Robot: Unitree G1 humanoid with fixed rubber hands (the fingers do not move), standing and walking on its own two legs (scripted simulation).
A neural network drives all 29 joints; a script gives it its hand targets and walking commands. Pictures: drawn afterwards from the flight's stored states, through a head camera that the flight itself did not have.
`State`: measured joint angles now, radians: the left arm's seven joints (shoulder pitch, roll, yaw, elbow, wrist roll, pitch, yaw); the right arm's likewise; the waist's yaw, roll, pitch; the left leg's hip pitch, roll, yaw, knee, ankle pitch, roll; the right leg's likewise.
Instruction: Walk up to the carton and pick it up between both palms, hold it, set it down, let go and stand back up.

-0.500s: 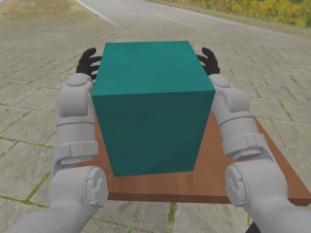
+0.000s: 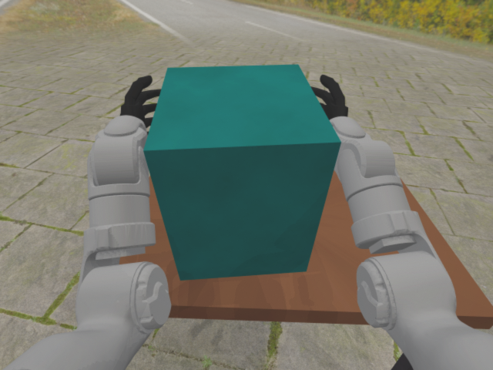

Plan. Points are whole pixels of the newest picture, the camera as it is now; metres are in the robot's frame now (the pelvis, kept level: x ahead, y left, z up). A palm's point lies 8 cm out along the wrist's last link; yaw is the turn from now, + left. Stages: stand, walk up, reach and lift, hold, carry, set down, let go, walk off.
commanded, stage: hold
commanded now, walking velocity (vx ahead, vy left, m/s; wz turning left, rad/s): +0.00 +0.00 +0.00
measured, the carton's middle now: (239, 172) +0.34 +0.00 +0.22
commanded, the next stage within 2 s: none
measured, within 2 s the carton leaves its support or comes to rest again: neither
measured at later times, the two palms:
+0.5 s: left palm (134, 126) +0.37 +0.15 +0.29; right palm (332, 125) +0.37 -0.14 +0.29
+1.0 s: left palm (128, 126) +0.36 +0.16 +0.29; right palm (327, 125) +0.37 -0.14 +0.29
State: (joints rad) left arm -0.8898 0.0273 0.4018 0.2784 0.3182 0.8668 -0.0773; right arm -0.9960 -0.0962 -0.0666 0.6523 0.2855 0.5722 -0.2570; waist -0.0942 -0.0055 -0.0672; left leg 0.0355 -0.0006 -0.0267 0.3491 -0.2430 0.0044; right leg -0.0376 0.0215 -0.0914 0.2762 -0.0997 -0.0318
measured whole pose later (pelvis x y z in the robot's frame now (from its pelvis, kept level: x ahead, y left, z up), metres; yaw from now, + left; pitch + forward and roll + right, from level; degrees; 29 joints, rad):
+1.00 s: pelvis +0.00 +0.00 +0.00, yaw +0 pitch -9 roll -1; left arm -0.90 0.03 0.40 0.28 0.33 0.87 -0.08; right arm -1.00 -0.09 -0.06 0.66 0.27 0.56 -0.25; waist -0.09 -0.01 -0.06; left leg 0.04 0.00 -0.03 0.36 -0.25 0.00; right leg -0.02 0.03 -0.09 0.26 -0.09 -0.03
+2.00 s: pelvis +0.00 +0.00 +0.00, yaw +0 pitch -8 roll -1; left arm -0.88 0.03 0.40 0.27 0.32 0.86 -0.07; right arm -0.99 -0.10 -0.06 0.64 0.29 0.58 -0.26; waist -0.10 -0.01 -0.07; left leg 0.04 0.00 -0.03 0.35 -0.25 0.00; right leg -0.03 0.02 -0.09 0.28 -0.10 -0.03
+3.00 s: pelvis +0.00 +0.00 +0.00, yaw +0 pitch -9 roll -1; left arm -0.90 0.04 0.40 0.28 0.33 0.87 -0.08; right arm -1.00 -0.09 -0.06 0.66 0.27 0.57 -0.25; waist -0.09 -0.01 -0.06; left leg 0.04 0.00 -0.03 0.36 -0.25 0.00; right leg -0.02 0.03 -0.09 0.26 -0.09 -0.03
